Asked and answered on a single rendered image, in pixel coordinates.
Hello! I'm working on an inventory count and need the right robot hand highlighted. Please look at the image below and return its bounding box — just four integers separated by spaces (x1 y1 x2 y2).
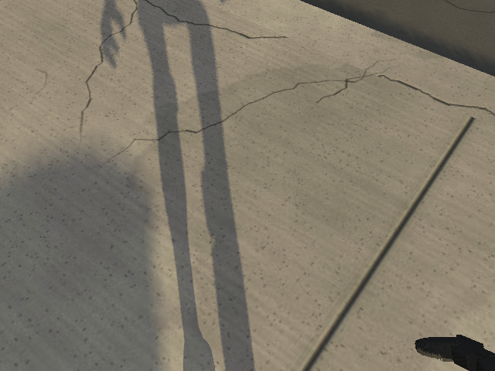
415 335 495 371

